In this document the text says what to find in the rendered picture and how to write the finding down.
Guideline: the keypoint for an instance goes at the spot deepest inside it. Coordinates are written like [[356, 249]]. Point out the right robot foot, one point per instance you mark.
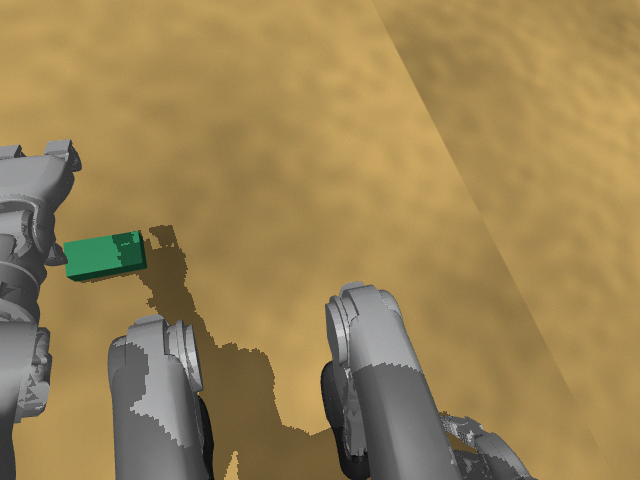
[[353, 467]]

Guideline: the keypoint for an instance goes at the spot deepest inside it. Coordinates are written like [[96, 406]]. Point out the left robot arm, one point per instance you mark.
[[26, 234]]

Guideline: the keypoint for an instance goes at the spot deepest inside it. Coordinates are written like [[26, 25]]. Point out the left robot foot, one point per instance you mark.
[[208, 440]]

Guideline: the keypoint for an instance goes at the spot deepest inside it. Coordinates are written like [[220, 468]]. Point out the right robot hand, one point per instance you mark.
[[495, 459]]

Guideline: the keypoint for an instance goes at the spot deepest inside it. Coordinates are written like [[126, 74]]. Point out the left robot hand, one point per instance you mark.
[[47, 177]]

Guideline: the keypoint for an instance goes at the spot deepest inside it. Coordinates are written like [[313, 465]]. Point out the small box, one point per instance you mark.
[[104, 256]]

